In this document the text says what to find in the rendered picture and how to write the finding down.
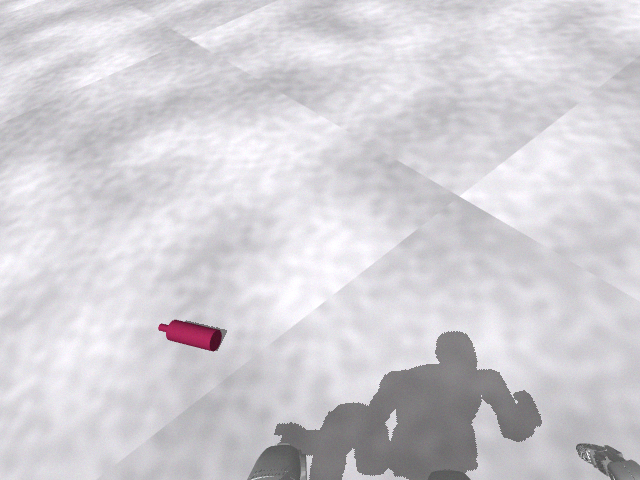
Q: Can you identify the bottle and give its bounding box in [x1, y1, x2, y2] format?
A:
[158, 320, 222, 351]

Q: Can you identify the right robot hand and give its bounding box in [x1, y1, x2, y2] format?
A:
[576, 443, 640, 480]

